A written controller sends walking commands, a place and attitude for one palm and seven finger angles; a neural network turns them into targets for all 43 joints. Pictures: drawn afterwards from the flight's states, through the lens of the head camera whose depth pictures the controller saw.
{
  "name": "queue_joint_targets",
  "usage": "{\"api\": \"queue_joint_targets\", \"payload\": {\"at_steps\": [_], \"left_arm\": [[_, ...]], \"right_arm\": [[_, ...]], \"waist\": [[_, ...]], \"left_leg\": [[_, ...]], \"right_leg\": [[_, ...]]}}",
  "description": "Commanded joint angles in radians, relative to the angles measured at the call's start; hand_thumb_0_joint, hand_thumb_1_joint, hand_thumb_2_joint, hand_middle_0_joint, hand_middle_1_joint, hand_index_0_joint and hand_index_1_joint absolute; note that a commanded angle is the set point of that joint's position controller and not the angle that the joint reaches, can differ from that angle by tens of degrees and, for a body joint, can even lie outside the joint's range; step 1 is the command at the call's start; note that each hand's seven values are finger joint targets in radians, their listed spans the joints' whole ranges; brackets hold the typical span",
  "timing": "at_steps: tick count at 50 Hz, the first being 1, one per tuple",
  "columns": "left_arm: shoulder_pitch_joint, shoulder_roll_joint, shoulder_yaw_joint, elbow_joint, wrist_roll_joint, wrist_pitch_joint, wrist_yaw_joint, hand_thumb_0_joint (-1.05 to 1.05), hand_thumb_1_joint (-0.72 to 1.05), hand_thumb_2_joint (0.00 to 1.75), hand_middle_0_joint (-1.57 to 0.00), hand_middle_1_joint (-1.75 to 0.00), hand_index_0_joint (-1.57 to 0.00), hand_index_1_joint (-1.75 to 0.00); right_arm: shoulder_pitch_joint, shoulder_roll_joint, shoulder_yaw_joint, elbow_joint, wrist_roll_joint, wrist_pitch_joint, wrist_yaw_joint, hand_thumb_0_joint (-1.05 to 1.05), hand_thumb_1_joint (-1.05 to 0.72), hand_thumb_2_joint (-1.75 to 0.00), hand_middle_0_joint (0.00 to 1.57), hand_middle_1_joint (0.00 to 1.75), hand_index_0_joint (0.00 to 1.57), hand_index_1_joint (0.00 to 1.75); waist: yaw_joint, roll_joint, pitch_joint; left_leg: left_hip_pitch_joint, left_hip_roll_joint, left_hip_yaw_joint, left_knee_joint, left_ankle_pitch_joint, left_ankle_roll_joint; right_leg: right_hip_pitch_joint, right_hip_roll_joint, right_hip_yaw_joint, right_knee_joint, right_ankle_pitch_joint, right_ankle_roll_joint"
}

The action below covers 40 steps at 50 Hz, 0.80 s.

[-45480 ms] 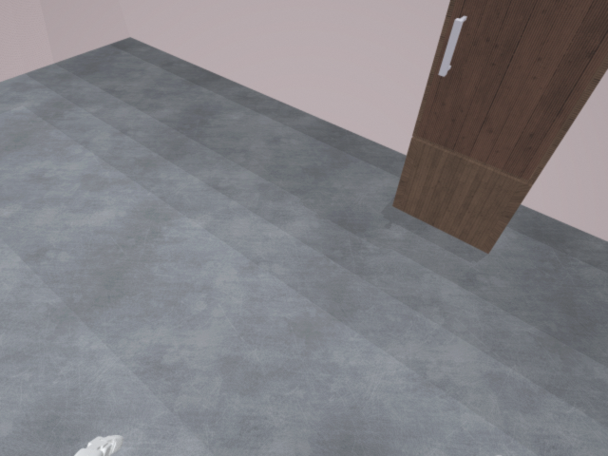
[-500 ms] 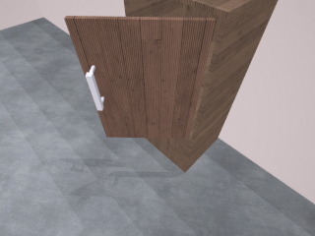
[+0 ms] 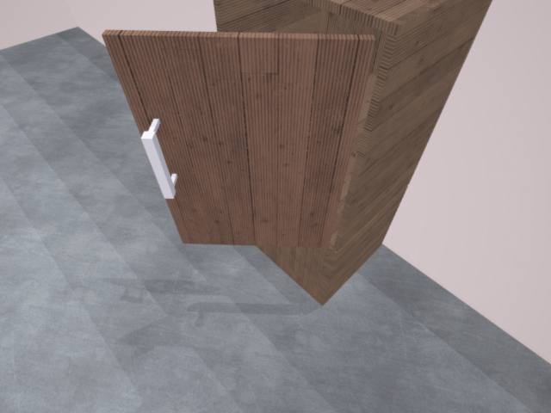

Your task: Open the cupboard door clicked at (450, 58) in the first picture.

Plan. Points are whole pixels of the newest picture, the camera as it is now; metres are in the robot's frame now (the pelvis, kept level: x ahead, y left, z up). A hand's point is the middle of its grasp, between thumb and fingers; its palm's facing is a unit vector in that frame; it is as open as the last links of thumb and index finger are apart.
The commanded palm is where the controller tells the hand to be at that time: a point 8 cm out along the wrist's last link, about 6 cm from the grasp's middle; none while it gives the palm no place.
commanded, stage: shuffle to correct the standing spot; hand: left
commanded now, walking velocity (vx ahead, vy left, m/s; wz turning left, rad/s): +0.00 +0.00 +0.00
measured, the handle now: (162, 160) +0.56 +0.27 +0.01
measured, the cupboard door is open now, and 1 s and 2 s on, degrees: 44 44 44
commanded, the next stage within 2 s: come to a stop and stand still in 0.32 s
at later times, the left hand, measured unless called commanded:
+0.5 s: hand out of the picture +0.00 +0.22 -0.19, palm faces +0.09 -0.98 -0.18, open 7.3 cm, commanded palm none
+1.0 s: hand out of the picture +0.06 +0.21 -0.18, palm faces +0.00 -0.97 -0.22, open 7.3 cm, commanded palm none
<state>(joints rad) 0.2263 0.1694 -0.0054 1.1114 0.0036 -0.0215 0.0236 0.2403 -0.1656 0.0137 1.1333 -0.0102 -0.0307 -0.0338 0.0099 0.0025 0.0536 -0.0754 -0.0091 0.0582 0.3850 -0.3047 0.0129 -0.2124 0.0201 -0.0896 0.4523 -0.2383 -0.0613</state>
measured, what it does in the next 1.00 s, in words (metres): steps on the spot: right foot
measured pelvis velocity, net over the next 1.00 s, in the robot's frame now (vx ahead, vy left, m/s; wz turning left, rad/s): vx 0.00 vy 0.03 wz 0.01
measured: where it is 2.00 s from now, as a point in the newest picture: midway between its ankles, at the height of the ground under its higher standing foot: outside the picture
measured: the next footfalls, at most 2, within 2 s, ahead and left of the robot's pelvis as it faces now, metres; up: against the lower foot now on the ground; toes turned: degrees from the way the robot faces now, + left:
right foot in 0.92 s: +0.04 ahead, -0.09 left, +0.00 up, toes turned -1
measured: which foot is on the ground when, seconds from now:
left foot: down 0.00-1.00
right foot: down 0.00-0.50, up 0.52-0.90, down 0.92-1.00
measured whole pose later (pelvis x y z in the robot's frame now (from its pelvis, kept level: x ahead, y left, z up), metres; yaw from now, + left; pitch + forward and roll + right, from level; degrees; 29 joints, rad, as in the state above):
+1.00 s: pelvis +0.00 +0.03 -0.01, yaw +1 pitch +0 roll +0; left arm 0.19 0.16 0.01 1.03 0.01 0.00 0.04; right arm 0.28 -0.15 -0.03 1.06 -0.02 0.00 -0.02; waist -0.03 0.01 0.05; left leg -0.26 0.03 0.09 0.56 -0.30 0.01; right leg -0.25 -0.02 -0.03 0.56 -0.31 0.00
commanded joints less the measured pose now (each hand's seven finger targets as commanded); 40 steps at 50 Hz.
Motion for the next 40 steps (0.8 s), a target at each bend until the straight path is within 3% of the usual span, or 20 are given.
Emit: {"api": "queue_joint_targets", "payload": {"at_steps": [1, 5, 9, 10, 12, 16, 19, 20, 22, 23, 24, 25, 26, 27, 29, 32, 36, 38, 40], "left_arm": [[0.041, 0.127, 0.025, -0.039, 0.004, -0.018, 0.01, 0.0, 0.9, 0.9, -0.2, -0.3, -0.2, -0.3], [0.033, 0.15, 0.03, -0.046, 0.004, -0.021, 0.009, 0.0, 0.9, 0.9, -0.2, -0.3, -0.2, -0.3], [0.068, 0.149, 0.041, -0.047, 0.009, -0.01, 0.014, 0.0, 0.9, 0.9, -0.2, -0.3, -0.2, -0.3], [0.073, 0.156, 0.046, -0.048, 0.01, -0.007, 0.015, 0.0, 0.9, 0.9, -0.2, -0.3, -0.2, -0.3], [0.08, 0.164, 0.057, -0.056, 0.014, -0.004, 0.017, 0.0, 0.9, 0.9, -0.2, -0.3, -0.2, -0.3], [0.101, 0.177, 0.077, -0.074, 0.021, -0.005, 0.021, 0.0, 0.9, 0.9, -0.2, -0.3, -0.2, -0.3], [0.069, 0.19, 0.086, -0.095, 0.022, 0.002, 0.016, 0.0, 0.9, 0.9, -0.2, -0.3, -0.2, -0.3], [0.052, 0.192, 0.086, -0.1, 0.02, 0.005, 0.014, 0.0, 0.9, 0.9, -0.2, -0.3, -0.2, -0.3], [0.015, 0.162, 0.081, -0.116, 0.018, 0.019, 0.01, 0.0, 0.9, 0.9, -0.2, -0.3, -0.2, -0.3], [0.003, 0.121, 0.071, -0.126, 0.019, 0.027, 0.007, 0.0, 0.9, 0.9, -0.2, -0.3, -0.2, -0.3], [0.004, 0.07, 0.062, -0.137, 0.018, 0.033, 0.004, 0.0, 0.9, 0.9, -0.2, -0.3, -0.2, -0.3], [-0.002, 0.05, 0.051, -0.137, 0.023, 0.035, 0.006, 0.0, 0.9, 0.9, -0.2, -0.3, -0.2, -0.3], [-0.001, 0.049, 0.047, -0.132, 0.027, 0.035, 0.004, 0.0, 0.9, 0.9, -0.2, -0.3, -0.2, -0.3], [0.014, 0.043, 0.043, -0.12, 0.024, 0.032, 0.001, 0.0, 0.9, 0.9, -0.2, -0.3, -0.2, -0.3], [0.049, 0.022, 0.039, -0.088, 0.015, 0.028, -0.003, 0.0, 0.9, 0.9, -0.2, -0.3, -0.2, -0.3], [0.045, 0.018, 0.039, -0.078, 0.008, 0.032, -0.002, 0.0, 0.9, 0.9, -0.2, -0.3, -0.2, -0.3], [0.004, 0.036, 0.049, -0.102, 0.01, 0.046, 0.0, 0.0, 0.9, 0.9, -0.2, -0.3, -0.2, -0.3], [-0.014, 0.035, 0.054, -0.112, 0.01, 0.051, 0.0, 0.0, 0.9, 0.9, -0.2, -0.3, -0.2, -0.3], [-0.011, 0.029, 0.057, -0.112, 0.009, 0.05, 0.001, 0.0, 0.9, 0.9, -0.2, -0.3, -0.2, -0.3]], "right_arm": [[0.072, -0.103, -0.021, -0.023, -0.004, -0.011, -0.008, 0.0, -0.9, -0.9, 0.2, 0.3, 0.2, 0.3], [0.068, -0.122, -0.022, -0.024, -0.005, -0.008, -0.006, 0.0, -0.9, -0.9, 0.2, 0.3, 0.2, 0.3], [0.097, -0.076, -0.018, -0.031, -0.006, 0.013, -0.001, 0.0, -0.9, -0.9, 0.2, 0.3, 0.2, 0.3], [0.106, -0.068, -0.019, -0.034, -0.006, 0.018, 0.0, 0.0, -0.9, -0.9, 0.2, 0.3, 0.2, 0.3], [0.103, -0.065, -0.022, -0.044, -0.007, 0.025, 0.002, 0.0, -0.9, -0.9, 0.2, 0.3, 0.2, 0.3], [0.079, -0.065, -0.034, -0.076, -0.006, 0.024, 0.006, 0.0, -0.9, -0.9, 0.2, 0.3, 0.2, 0.3], [0.1, -0.049, -0.039, -0.084, -0.006, 0.026, 0.017, 0.0, -0.9, -0.9, 0.2, 0.3, 0.2, 0.3], [0.122, -0.045, -0.039, -0.081, -0.006, 0.025, 0.02, 0.0, -0.9, -0.9, 0.2, 0.3, 0.2, 0.3], [0.178, -0.049, -0.041, -0.063, -0.007, 0.022, 0.02, 0.0, -0.9, -0.9, 0.2, 0.3, 0.2, 0.3], [0.197, -0.075, -0.044, -0.06, -0.015, 0.018, 0.017, 0.0, -0.9, -0.9, 0.2, 0.3, 0.2, 0.3], [0.202, -0.112, -0.049, -0.069, -0.022, 0.014, 0.012, 0.0, -0.9, -0.9, 0.2, 0.3, 0.2, 0.3], [0.186, -0.122, -0.05, -0.077, -0.022, 0.01, 0.007, 0.0, -0.9, -0.9, 0.2, 0.3, 0.2, 0.3], [0.169, -0.107, -0.046, -0.08, -0.019, 0.0, 0.001, 0.0, -0.9, -0.9, 0.2, 0.3, 0.2, 0.3], [0.156, -0.095, -0.038, -0.08, -0.02, -0.007, -0.005, 0.0, -0.9, -0.9, 0.2, 0.3, 0.2, 0.3], [0.133, -0.085, -0.034, -0.074, -0.018, -0.018, -0.016, 0.0, -0.9, -0.9, 0.2, 0.3, 0.2, 0.3], [0.145, -0.087, -0.034, -0.058, -0.017, -0.019, -0.026, 0.0, -0.9, -0.9, 0.2, 0.3, 0.2, 0.3], [0.156, -0.102, -0.054, -0.038, -0.021, 0.001, -0.032, 0.0, -0.9, -0.9, 0.2, 0.3, 0.2, 0.3], [0.157, -0.107, -0.063, -0.036, -0.021, 0.006, -0.03, 0.0, -0.9, -0.9, 0.2, 0.3, 0.2, 0.3], [0.146, -0.104, -0.068, -0.036, -0.021, 0.009, -0.028, 0.0, -0.9, -0.9, 0.2, 0.3, 0.2, 0.3]], "waist": [[-0.007, -0.017, -0.032], [-0.001, 0.003, -0.05], [0.01, -0.063, -0.025], [0.011, -0.098, -0.022], [0.02, -0.111, 0.0], [0.036, -0.073, -0.022], [0.018, -0.087, -0.038], [0.005, -0.114, -0.037], [-0.026, -0.061, -0.017], [-0.035, 0.047, 0.005], [-0.033, 0.18, 0.024], [-0.031, 0.195, 0.06], [-0.023, 0.177, 0.083], [-0.014, 0.111, 0.067], [-0.001, 0.053, 0.007], [-0.013, 0.063, -0.034], [-0.034, 0.089, -0.04], [-0.042, 0.117, -0.045], [-0.034, 0.132, -0.048]], "left_leg": [[-0.076, 0.118, -0.085, -0.054, 0.222, 0.023], [-0.088, 0.109, -0.076, -0.039, 0.182, 0.017], [-0.165, 0.059, -0.03, 0.041, 0.026, 0.0], [-0.185, 0.049, -0.021, 0.072, -0.013, -0.004], [-0.228, 0.049, -0.023, 0.135, -0.066, -0.007], [-0.293, 0.06, -0.031, 0.224, -0.13, -0.016], [-0.201, 0.041, -0.005, 0.184, -0.047, -0.022], [-0.14, 0.032, 0.01, 0.13, 0.004, -0.022], [-0.02, 0.049, -0.002, 0.041, 0.065, -0.014], [-0.045, 0.124, -0.105, -0.018, 0.039, 0.018], [-0.113, 0.234, -0.229, -0.125, -0.022, 0.076], [-0.16, 0.297, -0.328, -0.201, -0.031, 0.131], [-0.159, 0.314, -0.358, -0.22, 0.057, 0.165], [-0.142, 0.315, -0.352, -0.2, 0.16, 0.176], [-0.072, 0.298, -0.279, -0.143, 0.411, 0.172], [-0.002, 0.286, -0.209, -0.081, 0.707, 0.163], [0.041, 0.305, -0.205, -0.038, 0.772, 0.17], [0.016, 0.296, -0.202, -0.035, 0.74, 0.166], [-0.022, 0.284, -0.196, -0.031, 0.679, 0.158]], "right_leg": [[0.105, -0.157, 0.159, -0.058, 0.333, -0.005], [0.13, -0.175, 0.18, -0.067, 0.317, -0.014], [0.144, -0.248, 0.264, -0.129, 0.202, -0.037], [0.142, -0.275, 0.294, -0.155, 0.158, -0.052], [0.128, -0.323, 0.345, -0.182, 0.135, -0.092], [0.138, -0.388, 0.377, -0.154, 0.245, -0.165], [0.032, -0.349, 0.297, -0.131, 0.179, -0.132], [-0.024, -0.324, 0.261, -0.116, 0.123, -0.106], [-0.163, -0.235, 0.173, -0.053, -0.084, -0.042], [-0.207, -0.148, 0.101, 0.032, -0.189, -0.001], [-0.194, -0.069, 0.003, 0.146, -0.229, 0.038], [-0.194, -0.049, 0.009, 0.247, -0.271, 0.038], [-0.217, -0.066, 0.046, 0.326, -0.289, 0.032], [-0.218, -0.081, 0.074, 0.369, -0.266, 0.031], [-0.199, -0.094, 0.095, 0.375, -0.208, 0.045], [-0.171, -0.085, 0.083, 0.335, -0.194, 0.066], [-0.186, -0.078, 0.068, 0.299, -0.232, 0.071], [-0.162, -0.071, 0.061, 0.278, -0.216, 0.071], [-0.118, -0.067, 0.055, 0.225, -0.182, 0.066]]}}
